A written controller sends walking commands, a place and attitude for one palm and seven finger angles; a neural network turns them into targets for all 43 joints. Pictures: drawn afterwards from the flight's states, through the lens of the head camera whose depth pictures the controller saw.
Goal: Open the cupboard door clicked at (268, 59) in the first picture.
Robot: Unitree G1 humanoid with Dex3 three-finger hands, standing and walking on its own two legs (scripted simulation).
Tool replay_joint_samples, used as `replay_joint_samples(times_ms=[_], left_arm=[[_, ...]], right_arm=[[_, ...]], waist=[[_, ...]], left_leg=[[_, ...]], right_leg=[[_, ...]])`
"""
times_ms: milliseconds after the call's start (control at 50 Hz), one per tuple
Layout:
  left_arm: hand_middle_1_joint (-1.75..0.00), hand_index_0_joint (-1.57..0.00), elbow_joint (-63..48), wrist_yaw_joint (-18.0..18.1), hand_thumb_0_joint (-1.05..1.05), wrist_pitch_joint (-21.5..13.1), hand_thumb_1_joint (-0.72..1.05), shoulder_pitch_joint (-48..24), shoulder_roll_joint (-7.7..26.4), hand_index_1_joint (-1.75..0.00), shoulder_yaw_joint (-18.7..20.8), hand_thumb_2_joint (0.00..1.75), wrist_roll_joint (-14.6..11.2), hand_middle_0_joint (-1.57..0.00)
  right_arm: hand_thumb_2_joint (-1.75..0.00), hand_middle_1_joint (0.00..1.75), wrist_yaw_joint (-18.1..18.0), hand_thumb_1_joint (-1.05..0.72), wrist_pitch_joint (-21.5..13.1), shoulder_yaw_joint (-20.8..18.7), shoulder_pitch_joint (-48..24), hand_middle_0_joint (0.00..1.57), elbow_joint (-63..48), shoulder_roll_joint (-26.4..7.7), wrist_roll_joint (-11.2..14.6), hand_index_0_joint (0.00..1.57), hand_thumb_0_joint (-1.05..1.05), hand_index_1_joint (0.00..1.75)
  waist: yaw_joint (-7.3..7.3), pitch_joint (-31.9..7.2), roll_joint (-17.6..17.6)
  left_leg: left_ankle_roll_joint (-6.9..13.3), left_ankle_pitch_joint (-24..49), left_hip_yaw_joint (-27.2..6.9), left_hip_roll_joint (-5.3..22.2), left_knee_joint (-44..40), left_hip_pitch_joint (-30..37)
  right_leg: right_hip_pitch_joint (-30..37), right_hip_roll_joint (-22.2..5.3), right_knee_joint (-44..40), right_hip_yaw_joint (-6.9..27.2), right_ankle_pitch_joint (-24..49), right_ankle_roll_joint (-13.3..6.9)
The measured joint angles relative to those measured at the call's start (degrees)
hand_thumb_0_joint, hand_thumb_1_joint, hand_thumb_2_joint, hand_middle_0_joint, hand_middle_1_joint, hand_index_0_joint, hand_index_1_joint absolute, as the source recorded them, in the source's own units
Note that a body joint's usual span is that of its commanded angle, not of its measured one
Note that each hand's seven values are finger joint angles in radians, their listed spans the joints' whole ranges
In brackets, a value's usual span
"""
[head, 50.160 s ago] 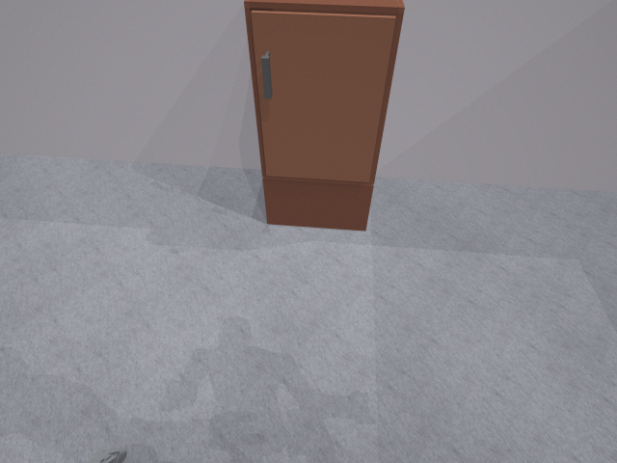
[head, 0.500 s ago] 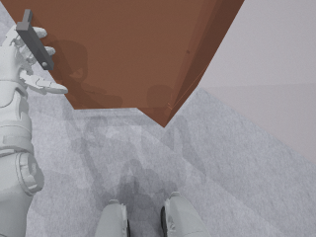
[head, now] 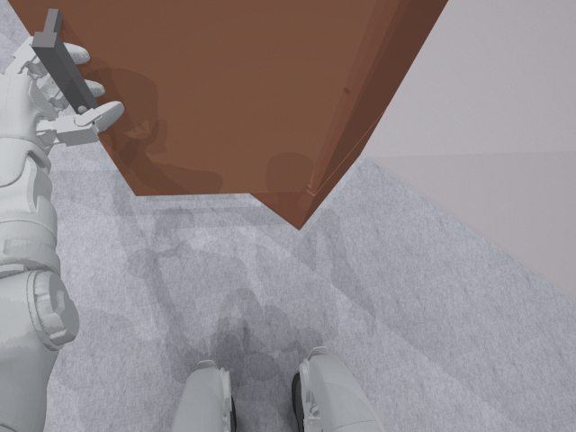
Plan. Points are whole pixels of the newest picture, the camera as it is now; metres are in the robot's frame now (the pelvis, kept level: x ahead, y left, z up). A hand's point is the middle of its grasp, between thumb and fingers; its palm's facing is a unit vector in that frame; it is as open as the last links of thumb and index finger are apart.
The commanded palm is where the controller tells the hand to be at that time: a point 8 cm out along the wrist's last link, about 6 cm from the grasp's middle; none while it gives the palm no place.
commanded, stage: close the thumb around the handle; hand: left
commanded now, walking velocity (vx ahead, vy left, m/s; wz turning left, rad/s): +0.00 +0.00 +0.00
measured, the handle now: (73, 70) +0.58 +0.23 +0.06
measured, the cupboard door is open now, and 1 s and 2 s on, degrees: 42 68 84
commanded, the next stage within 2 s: pull the door open along its arc in 0.28 s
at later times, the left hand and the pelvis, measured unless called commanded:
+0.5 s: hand (91, 111) +0.52 +0.21 +0.05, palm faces +0.02 -1.00 -0.02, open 5.7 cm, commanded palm +0.49 +0.25 +0.06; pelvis +0.01 +0.00 +0.01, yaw -1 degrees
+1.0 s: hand (132, 222) +0.37 +0.15 +0.06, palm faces +0.26 -0.96 +0.03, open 6.2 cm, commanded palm +0.31 +0.23 +0.06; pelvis +0.02 -0.01 +0.03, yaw +0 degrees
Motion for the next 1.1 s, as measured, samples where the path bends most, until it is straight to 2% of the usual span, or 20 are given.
replay_joint_samples(times_ms=[140, 220, 380, 540, 680, 800, 880, 980, 1040, 1100], left_arm=[[-1.31, -0.38, 0.50, 0.62, 0.00, 0.09, 0.58, -0.37, 0.02, -1.32, 0.40, 0.76, 0.41, -0.37], [-1.33, -0.39, -0.28, 0.39, 0.01, 0.03, 0.71, 0.02, -0.21, -1.34, 0.42, 0.82, 0.82, -0.39], [-1.34, -0.36, -1.58, 1.18, 0.01, 0.16, 0.72, 2.17, -0.93, -1.35, 1.68, 0.83, 0.44, -0.37], [-1.35, -0.35, -4.65, 2.37, 0.01, -0.20, 0.73, 5.87, -3.24, -1.35, 0.84, 0.81, -0.58, -0.36], [-1.35, -0.35, -13.56, 2.37, 0.01, -0.37, 0.72, 16.52, -7.69, -1.35, -1.07, 0.75, -3.30, -0.37], [-1.33, -0.35, -25.25, 2.64, 0.02, -0.96, 0.70, 29.97, -13.84, -1.35, -5.27, 0.72, -6.31, -0.35], [-1.33, -0.37, -33.44, 10.65, 0.03, -2.11, 0.67, 37.63, -21.31, -1.35, -8.42, 0.71, -6.82, -0.36], [-1.33, -0.37, -40.74, 23.00, 0.03, -3.13, 0.66, 43.82, -28.27, -1.32, -13.16, 0.72, -2.31, -0.38], [-1.32, -0.37, -42.66, 29.63, 0.03, -3.22, 0.64, 45.48, -30.64, -1.32, -16.03, 0.72, 0.60, -0.38], [-1.32, -0.37, -43.64, 34.36, 0.03, -2.95, 0.64, 46.47, -32.15, -1.32, -18.29, 0.73, 2.53, -0.38]], right_arm=[[-0.90, 0.30, 0.14, -0.91, 0.05, 0.23, 0.17, 0.21, -0.05, 0.32, -0.12, 0.21, 0.01, 0.30], [-0.90, 0.30, 0.21, -0.91, 0.15, 0.24, 0.40, 0.21, -0.12, 0.44, -0.21, 0.21, 0.01, 0.30], [-0.90, 0.30, 0.40, -0.91, 0.57, 0.09, 0.80, 0.21, -0.60, 0.61, -0.10, 0.21, 0.01, 0.30], [-0.90, 0.30, 0.80, -0.91, 0.86, -0.54, 0.96, 0.21, -0.43, 0.65, -0.02, 0.21, 0.01, 0.30], [-0.90, 0.30, 1.33, -0.91, 1.41, -1.43, 0.97, 0.21, -1.56, 0.90, 0.86, 0.21, 0.01, 0.30], [-0.90, 0.30, 1.80, -0.91, 1.07, -2.27, 0.11, 0.21, -3.44, 1.23, 1.68, 0.21, 0.01, 0.30], [-0.90, 0.30, 2.22, -0.91, -0.18, -3.02, -1.83, 0.21, -4.32, 1.79, 1.33, 0.20, 0.01, 0.30], [-0.90, 0.30, 2.82, -0.91, -0.84, -3.23, -5.80, 0.20, -5.09, 3.09, -0.28, 0.20, 0.01, 0.30], [-0.90, 0.30, 2.90, -0.91, -0.78, -3.03, -8.07, 0.20, -5.22, 3.90, -1.24, 0.20, 0.01, 0.30], [-0.90, 0.30, 2.63, -0.91, -0.73, -2.66, -9.75, 0.20, -4.84, 4.77, -1.91, 0.20, 0.01, 0.30]], waist=[[-0.34, -0.09, 0.16], [-0.45, -0.07, 0.26], [-0.61, -0.27, 0.22], [0.29, -0.53, 0.15], [1.73, -1.54, 0.03], [3.74, -2.72, -0.22], [5.54, -3.33, -0.50], [7.27, -3.42, -1.07], [8.20, -3.12, -1.13], [8.99, -2.88, -1.33]], left_leg=[[0.13, -0.19, 0.23, 0.04, 0.15, -0.31], [0.15, -0.28, 0.36, 0.11, 0.08, -0.24], [0.10, -0.38, 0.82, 0.42, -0.74, 1.08], [-0.07, -0.20, 0.97, 0.47, -1.99, 2.90], [-0.18, 0.17, 1.69, 0.58, -4.76, 7.01], [-0.25, 0.67, 2.38, 0.37, -7.74, 11.70], [-0.40, 0.88, 2.74, 0.06, -8.67, 13.60], [-0.75, 0.88, 2.95, -0.51, -8.14, 14.55], [-1.13, 0.86, 2.68, -0.82, -7.41, 14.75], [-1.60, 0.97, 2.28, -0.99, -6.96, 15.02]], right_leg=[[-0.40, 0.04, 0.15, 0.24, -0.09, 0.14], [-0.40, 0.12, 0.08, 0.38, -0.11, 0.18], [0.60, 0.44, -0.59, 0.85, -0.06, 0.15], [2.27, 0.53, -1.65, 1.01, 0.07, 0.01], [5.89, 0.68, -3.90, 1.71, 0.39, -0.08], [10.07, 0.53, -6.11, 2.38, 0.62, -0.11], [11.60, 0.23, -6.32, 2.73, 0.50, -0.14], [11.93, -0.35, -4.35, 2.94, -0.34, -0.51], [11.96, -0.68, -2.89, 2.68, -0.92, -0.89], [12.09, -0.86, -1.82, 2.28, -1.34, -1.38]])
